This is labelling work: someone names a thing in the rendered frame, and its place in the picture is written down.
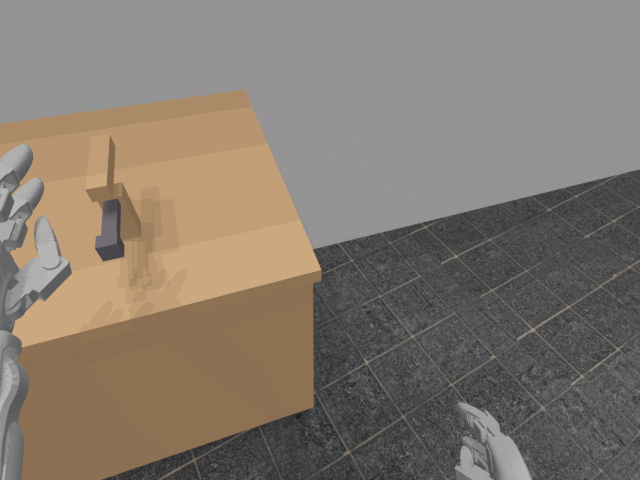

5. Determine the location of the robot left hand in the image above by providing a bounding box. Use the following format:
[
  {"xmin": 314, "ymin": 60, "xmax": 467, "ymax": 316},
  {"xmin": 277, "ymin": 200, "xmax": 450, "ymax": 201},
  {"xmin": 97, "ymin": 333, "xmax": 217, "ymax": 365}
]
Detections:
[{"xmin": 0, "ymin": 144, "xmax": 72, "ymax": 334}]

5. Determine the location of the tap lever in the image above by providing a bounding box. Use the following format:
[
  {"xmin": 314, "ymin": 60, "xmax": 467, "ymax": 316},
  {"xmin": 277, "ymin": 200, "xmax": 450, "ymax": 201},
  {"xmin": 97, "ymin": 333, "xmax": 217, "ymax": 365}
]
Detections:
[{"xmin": 95, "ymin": 199, "xmax": 124, "ymax": 262}]

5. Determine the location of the robot right hand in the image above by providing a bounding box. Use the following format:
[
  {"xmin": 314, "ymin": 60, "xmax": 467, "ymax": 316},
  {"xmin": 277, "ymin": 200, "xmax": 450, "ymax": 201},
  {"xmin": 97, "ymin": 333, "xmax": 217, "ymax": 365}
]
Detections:
[{"xmin": 455, "ymin": 402, "xmax": 532, "ymax": 480}]

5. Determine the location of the left robot forearm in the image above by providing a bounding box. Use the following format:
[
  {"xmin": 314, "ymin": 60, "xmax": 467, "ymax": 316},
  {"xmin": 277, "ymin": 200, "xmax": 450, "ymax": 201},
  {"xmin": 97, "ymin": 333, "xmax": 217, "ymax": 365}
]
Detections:
[{"xmin": 0, "ymin": 330, "xmax": 29, "ymax": 480}]

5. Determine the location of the counter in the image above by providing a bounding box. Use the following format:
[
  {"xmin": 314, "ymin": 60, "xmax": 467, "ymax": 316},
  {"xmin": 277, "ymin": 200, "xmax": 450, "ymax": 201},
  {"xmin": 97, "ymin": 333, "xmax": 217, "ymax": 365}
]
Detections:
[{"xmin": 0, "ymin": 90, "xmax": 322, "ymax": 480}]

